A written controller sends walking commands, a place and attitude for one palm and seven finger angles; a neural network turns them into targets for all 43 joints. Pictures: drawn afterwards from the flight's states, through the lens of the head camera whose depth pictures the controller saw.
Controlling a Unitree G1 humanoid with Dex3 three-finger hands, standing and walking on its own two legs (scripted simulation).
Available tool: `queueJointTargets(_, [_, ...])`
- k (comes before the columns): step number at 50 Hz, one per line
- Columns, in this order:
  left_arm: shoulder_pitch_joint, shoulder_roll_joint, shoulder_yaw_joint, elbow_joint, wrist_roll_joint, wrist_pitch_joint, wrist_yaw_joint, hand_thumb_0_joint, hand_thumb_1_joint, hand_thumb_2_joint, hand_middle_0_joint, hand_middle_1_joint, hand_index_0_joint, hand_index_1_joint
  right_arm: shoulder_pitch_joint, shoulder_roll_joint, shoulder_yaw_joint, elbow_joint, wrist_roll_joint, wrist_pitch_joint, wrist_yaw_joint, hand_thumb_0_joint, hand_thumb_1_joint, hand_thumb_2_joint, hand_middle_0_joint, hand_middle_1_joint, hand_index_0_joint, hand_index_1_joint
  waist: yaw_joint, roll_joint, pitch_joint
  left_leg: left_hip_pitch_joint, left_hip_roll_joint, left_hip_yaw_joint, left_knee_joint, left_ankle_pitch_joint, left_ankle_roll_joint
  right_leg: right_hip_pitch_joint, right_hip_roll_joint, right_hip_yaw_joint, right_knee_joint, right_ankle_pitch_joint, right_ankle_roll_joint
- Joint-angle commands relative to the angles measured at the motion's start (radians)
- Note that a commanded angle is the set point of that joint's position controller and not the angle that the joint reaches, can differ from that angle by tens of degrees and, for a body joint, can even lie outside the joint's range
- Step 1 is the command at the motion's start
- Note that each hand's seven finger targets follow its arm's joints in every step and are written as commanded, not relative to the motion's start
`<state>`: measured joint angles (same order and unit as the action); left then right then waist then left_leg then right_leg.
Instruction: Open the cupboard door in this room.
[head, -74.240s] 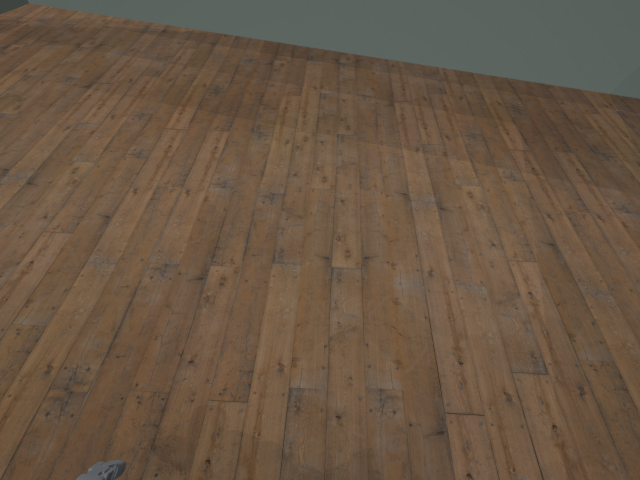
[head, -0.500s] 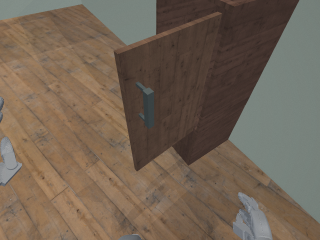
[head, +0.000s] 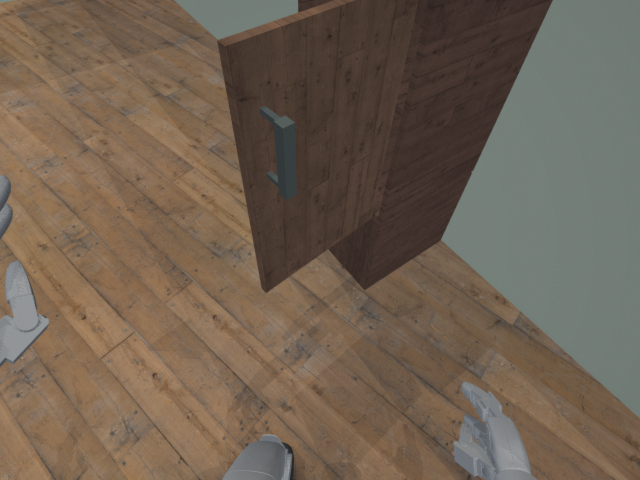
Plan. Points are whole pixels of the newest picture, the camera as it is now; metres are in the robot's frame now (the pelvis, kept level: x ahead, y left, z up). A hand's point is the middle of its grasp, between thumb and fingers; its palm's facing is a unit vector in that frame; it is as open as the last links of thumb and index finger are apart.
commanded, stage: stop stepping back and stand still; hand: left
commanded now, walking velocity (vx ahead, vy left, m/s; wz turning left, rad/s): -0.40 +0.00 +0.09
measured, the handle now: (277, 154) +0.54 +0.14 +0.07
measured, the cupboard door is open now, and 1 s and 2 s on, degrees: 96 96 96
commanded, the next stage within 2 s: let the arm hang, fingers relaxed in 1.30 s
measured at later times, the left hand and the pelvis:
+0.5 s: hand (21, 405) +0.14 +0.24 +0.17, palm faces +0.45 -0.74 -0.50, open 7.4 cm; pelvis -0.04 -0.03 +0.01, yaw +1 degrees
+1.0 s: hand out of the picture +0.12 +0.28 +0.17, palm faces +0.44 -0.77 -0.47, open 7.4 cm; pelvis -0.07 +0.00 +0.02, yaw +2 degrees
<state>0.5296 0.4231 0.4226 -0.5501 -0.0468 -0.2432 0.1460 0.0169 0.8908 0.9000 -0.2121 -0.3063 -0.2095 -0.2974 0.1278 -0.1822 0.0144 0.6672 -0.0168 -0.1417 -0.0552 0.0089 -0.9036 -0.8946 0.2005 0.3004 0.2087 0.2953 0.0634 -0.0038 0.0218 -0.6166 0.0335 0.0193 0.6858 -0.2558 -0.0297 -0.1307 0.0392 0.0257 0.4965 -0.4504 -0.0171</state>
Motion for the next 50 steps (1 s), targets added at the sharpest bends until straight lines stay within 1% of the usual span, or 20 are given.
queueJointTargets(1, [-0.095,0.239,0.147,-0.163,0.016,-0.027,0.011,0.000,0.900,0.900,-0.200,-0.300,-0.200,-0.300,-0.087,-0.113,-0.042,-0.191,0.023,-0.039,-0.039,0.000,-0.900,-0.900,0.200,0.300,0.200,0.300,-0.040,-0.303,-0.170,0.133,-0.061,0.042,0.132,-0.113,0.001,0.090,-0.260,0.048,-0.009,1.345,-0.064])
queueJointTargets(3, [-0.055,0.222,0.148,-0.155,-0.002,0.004,0.008,0.000,0.900,0.900,-0.200,-0.300,-0.200,-0.300,-0.094,-0.123,-0.024,-0.186,0.023,-0.025,-0.058,0.000,-0.900,-0.900,0.200,0.300,0.200,0.300,-0.079,-0.087,-0.191,0.353,-0.110,0.099,-0.126,0.147,0.017,0.024,-0.172,-0.055,0.125,1.215,-0.009])
queueJointTargets(4, [-0.009,0.203,0.140,-0.165,-0.015,0.013,0.008,0.000,0.900,0.900,-0.200,-0.300,-0.200,-0.300,-0.063,-0.135,-0.026,-0.184,0.030,-0.023,-0.058,0.000,-0.900,-0.900,0.200,0.300,0.200,0.300,-0.086,0.081,-0.227,0.525,-0.031,0.028,-0.242,0.534,0.047,-0.065,-0.118,-0.085,0.217,0.964,0.036])
queueJointTargets(5, [0.008,0.211,0.143,-0.228,-0.015,0.010,0.008,0.000,0.900,0.900,-0.200,-0.300,-0.200,-0.300,-0.030,-0.163,-0.042,-0.190,0.022,-0.034,-0.044,0.000,-0.900,-0.900,0.200,0.300,0.200,0.300,-0.066,0.261,-0.284,0.683,0.144,-0.166,-0.265,0.907,0.122,-0.208,-0.043,-0.064,0.340,0.335,0.049])
queueJointTargets(6, [-0.005,0.216,0.135,-0.252,-0.004,0.001,0.008,0.000,0.900,0.900,-0.200,-0.300,-0.200,-0.300,0.020,-0.156,-0.055,-0.187,0.013,-0.048,-0.024,0.000,-0.900,-0.900,0.200,0.300,0.200,0.300,-0.055,0.258,-0.280,0.676,0.235,-0.278,-0.307,0.893,0.158,-0.247,-0.007,0.006,0.427,-0.106,0.024])
queueJointTargets(7, [-0.061,0.188,0.109,-0.256,-0.014,-0.014,0.000,0.000,0.900,0.900,-0.200,-0.300,-0.200,-0.300,0.039,-0.168,-0.062,-0.173,0.023,-0.059,-0.010,0.000,-0.900,-0.900,0.200,0.300,0.200,0.300,-0.067,0.164,-0.175,0.557,0.234,-0.253,-0.389,0.601,0.152,-0.229,-0.002,0.030,0.456,-0.186,0.008])
queueJointTargets(9, [0.047,0.179,0.142,-0.175,-0.008,0.005,0.017,0.000,0.900,0.900,-0.200,-0.300,-0.200,-0.300,0.018,-0.143,-0.053,-0.183,0.011,-0.076,-0.017,0.000,-0.900,-0.900,0.200,0.300,0.200,0.300,-0.063,0.157,-0.130,0.499,0.228,-0.298,-0.458,0.320,0.144,-0.265,-0.024,-0.007,0.361,-0.066,0.025])
queueJointTargets(11, [0.092,0.195,0.154,-0.197,-0.001,0.020,0.023,0.000,0.900,0.900,-0.200,-0.300,-0.200,-0.300,0.013,-0.137,-0.046,-0.188,0.010,-0.069,-0.020,0.000,-0.900,-0.900,0.200,0.300,0.200,0.300,-0.072,0.208,-0.129,0.445,0.200,-0.234,-0.467,0.234,0.117,-0.201,-0.038,-0.026,0.293,0.028,0.035])
queueJointTargets(14, [0.133,0.175,0.149,-0.198,0.004,0.019,0.027,0.000,0.900,0.900,-0.200,-0.300,-0.200,-0.300,-0.008,-0.145,-0.045,-0.212,0.010,-0.057,-0.025,0.000,-0.900,-0.900,0.200,0.300,0.200,0.300,-0.068,0.229,-0.080,0.217,0.153,-0.150,-0.580,-0.235,0.104,-0.025,-0.014,-0.093,0.192,0.056,0.034])
queueJointTargets(17, [0.076,0.175,0.135,-0.158,0.023,0.010,0.035,0.000,0.900,0.900,-0.200,-0.300,-0.200,-0.300,-0.010,-0.153,-0.050,-0.210,0.009,-0.043,-0.034,0.000,-0.900,-0.900,0.200,0.300,0.200,0.300,-0.068,0.243,-0.047,0.057,0.120,-0.105,-0.549,-0.396,0.085,0.141,-0.009,-0.128,0.048,0.076,0.017])
queueJointTargets(19, [0.031,0.177,0.110,-0.131,0.027,0.008,0.031,0.000,0.900,0.900,-0.200,-0.300,-0.200,-0.300,-0.009,-0.145,-0.055,-0.207,0.008,-0.032,-0.034,0.000,-0.900,-0.900,0.200,0.300,0.200,0.300,-0.075,0.039,-0.028,0.150,0.020,-0.030,-0.293,-0.253,0.049,0.021,-0.102,0.001,-0.194,0.027,-0.026])
queueJointTargets(20, [0.017,0.200,0.118,-0.126,0.025,0.004,0.029,0.000,0.900,0.900,-0.200,-0.300,-0.200,-0.300,-0.001,-0.148,-0.062,-0.201,0.008,-0.027,-0.032,0.000,-0.900,-0.900,0.200,0.300,0.200,0.300,-0.076,-0.111,-0.041,0.238,-0.030,-0.028,-0.025,-0.141,0.030,-0.156,-0.262,0.265,-0.341,-0.123,-0.101])
queueJointTargets(21, [-0.036,0.216,0.126,-0.142,0.020,0.001,0.029,0.000,0.900,0.900,-0.200,-0.300,-0.200,-0.300,0.000,-0.154,-0.060,-0.182,0.000,-0.022,-0.031,0.000,-0.900,-0.900,0.200,0.300,0.200,0.300,-0.068,-0.166,-0.014,0.214,-0.029,-0.047,0.151,-0.099,0.024,-0.239,-0.390,0.396,-0.391,-0.112,-0.155])
queueJointTargets(22, [-0.106,0.218,0.125,-0.151,0.026,-0.014,0.033,0.000,0.900,0.900,-0.200,-0.300,-0.200,-0.300,0.009,-0.159,-0.059,-0.164,-0.006,-0.028,-0.030,0.000,-0.900,-0.900,0.200,0.300,0.200,0.300,-0.075,-0.136,-0.025,0.188,-0.011,-0.055,0.244,-0.102,0.021,-0.229,-0.405,0.360,-0.359,-0.022,-0.160])
queueJointTargets(26, [-0.100,0.164,0.093,-0.053,0.034,-0.017,0.031,0.000,0.900,0.900,-0.200,-0.300,-0.200,-0.300,0.012,-0.138,-0.052,-0.148,0.013,-0.040,-0.036,0.000,-0.900,-0.900,0.200,0.300,0.200,0.300,-0.077,-0.082,-0.055,0.238,0.005,-0.009,0.077,-0.048,0.034,-0.138,-0.300,0.155,-0.231,0.187,-0.107])
queueJointTargets(31, [-0.046,0.164,0.103,-0.055,0.028,-0.029,0.037,0.000,0.900,0.900,-0.200,-0.300,-0.200,-0.300,0.016,-0.141,-0.055,-0.152,0.011,-0.048,-0.039,0.000,-0.900,-0.900,0.200,0.300,0.200,0.300,-0.062,-0.044,-0.060,0.376,-0.009,0.019,-0.265,0.076,0.062,-0.057,-0.232,0.095,-0.130,0.386,-0.038])
queueJointTargets(34, [0.000,0.175,0.117,-0.095,0.019,-0.036,0.029,0.000,0.900,0.900,-0.200,-0.300,-0.200,-0.300,0.014,-0.161,-0.066,-0.183,0.021,-0.041,-0.032,0.000,-0.900,-0.900,0.200,0.300,0.200,0.300,-0.055,0.013,-0.113,0.413,0.068,-0.032,-0.247,0.352,0.067,-0.001,-0.159,0.042,-0.055,0.566,0.012])
queueJointTargets(36, [0.024,0.185,0.134,-0.084,0.024,-0.031,0.024,0.000,0.900,0.900,-0.200,-0.300,-0.200,-0.300,0.024,-0.146,-0.060,-0.183,0.021,-0.030,-0.026,0.000,-0.900,-0.900,0.200,0.300,0.200,0.300,-0.073,0.006,-0.147,0.410,0.039,0.014,-0.207,0.434,0.050,0.036,-0.157,0.016,-0.022,0.757,0.005])
queueJointTargets(41, [0.039,0.166,0.121,-0.102,0.014,-0.032,0.020,0.000,0.900,0.900,-0.200,-0.300,-0.200,-0.300,0.015,-0.151,-0.059,-0.203,0.022,-0.029,-0.023,0.000,-0.900,-0.900,0.200,0.300,0.200,0.300,-0.063,0.058,-0.153,0.416,0.065,-0.031,-0.269,0.361,0.052,0.014,-0.103,-0.009,-0.031,0.531,0.017])
queueJointTargets(50, [-0.053,0.138,0.086,-0.080,0.021,-0.020,0.020,0.000,0.900,0.900,-0.200,-0.300,-0.200,-0.300,0.002,-0.149,-0.045,-0.203,0.013,-0.039,-0.026,0.000,-0.900,-0.900,0.200,0.300,0.200,0.300,-0.067,0.108,-0.025,0.295,0.064,-0.065,-0.402,-0.100,0.055,-0.051,-0.072,-0.011,-0.127,0.192,0.021])
